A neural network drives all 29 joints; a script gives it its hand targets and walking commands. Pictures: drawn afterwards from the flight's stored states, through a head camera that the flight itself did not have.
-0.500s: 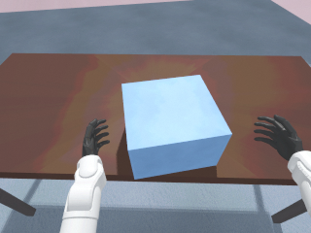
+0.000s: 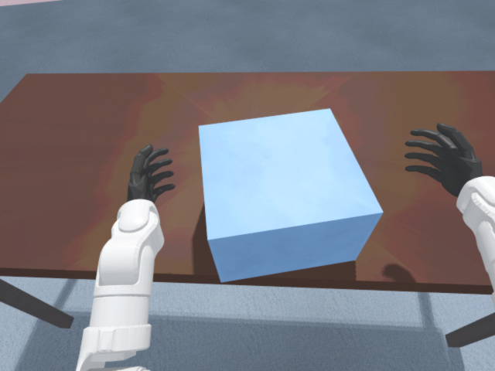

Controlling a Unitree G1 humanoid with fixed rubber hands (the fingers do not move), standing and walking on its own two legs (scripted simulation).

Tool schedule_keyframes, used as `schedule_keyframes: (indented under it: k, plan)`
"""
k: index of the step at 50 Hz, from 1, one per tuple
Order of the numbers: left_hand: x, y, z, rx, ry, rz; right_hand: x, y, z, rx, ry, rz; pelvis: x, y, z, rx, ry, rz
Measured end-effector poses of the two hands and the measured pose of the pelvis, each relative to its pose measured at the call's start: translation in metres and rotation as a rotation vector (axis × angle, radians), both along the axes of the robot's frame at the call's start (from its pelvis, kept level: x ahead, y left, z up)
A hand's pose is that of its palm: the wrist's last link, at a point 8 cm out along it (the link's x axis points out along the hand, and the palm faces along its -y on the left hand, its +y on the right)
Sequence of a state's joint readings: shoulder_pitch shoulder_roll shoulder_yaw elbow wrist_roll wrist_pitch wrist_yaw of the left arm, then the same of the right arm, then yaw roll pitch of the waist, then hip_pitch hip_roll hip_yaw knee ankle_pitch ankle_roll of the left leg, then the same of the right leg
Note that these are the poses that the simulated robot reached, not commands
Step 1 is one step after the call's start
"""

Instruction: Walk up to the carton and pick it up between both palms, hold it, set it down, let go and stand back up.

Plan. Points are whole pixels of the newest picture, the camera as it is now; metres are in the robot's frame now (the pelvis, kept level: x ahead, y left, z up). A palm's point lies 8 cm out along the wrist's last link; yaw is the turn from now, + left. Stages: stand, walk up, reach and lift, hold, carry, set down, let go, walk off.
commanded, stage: reach and lift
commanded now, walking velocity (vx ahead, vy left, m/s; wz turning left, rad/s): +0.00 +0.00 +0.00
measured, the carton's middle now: (277, 193) +0.42 -0.01 +0.01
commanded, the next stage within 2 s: none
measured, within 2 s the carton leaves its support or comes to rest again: neither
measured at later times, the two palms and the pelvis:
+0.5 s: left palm (147, 168) +0.39 +0.20 +0.12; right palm (431, 136) +0.44 -0.25 +0.13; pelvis +0.01 +0.00 +0.00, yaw +2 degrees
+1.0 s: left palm (173, 199) +0.38 +0.18 +0.04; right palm (400, 171) +0.44 -0.23 +0.05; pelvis +0.00 +0.00 -0.01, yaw +2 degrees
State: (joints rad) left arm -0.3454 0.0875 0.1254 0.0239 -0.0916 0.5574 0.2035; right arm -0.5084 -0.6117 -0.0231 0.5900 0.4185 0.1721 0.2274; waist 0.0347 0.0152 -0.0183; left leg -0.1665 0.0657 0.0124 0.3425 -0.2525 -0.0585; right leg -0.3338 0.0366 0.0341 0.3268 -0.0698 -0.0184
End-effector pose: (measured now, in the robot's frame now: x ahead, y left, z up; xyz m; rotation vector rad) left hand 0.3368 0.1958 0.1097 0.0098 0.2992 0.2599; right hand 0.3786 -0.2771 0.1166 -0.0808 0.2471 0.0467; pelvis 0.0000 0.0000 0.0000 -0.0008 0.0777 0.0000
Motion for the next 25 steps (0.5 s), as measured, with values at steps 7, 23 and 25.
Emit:
schedule_keyframes:
  k: [7,23,25]
  plan:
    - [0.011,0.005,0.008,0.003,-0.002,0.003,0.020,0.007,0.013,-0.002,-0.007,0.009,0.002,0.002,0.000,-0.003,0.015,0.001]
    - [0.047,0.004,0.016,0.019,0.010,-0.013,0.061,0.025,0.022,0.015,0.005,0.000,0.006,0.003,-0.001,-0.008,0.056,0.027]
    - [0.049,0.002,0.011,0.020,0.012,-0.017,0.064,0.027,0.018,0.011,0.008,0.001,0.007,0.003,-0.001,-0.009,0.060,0.031]
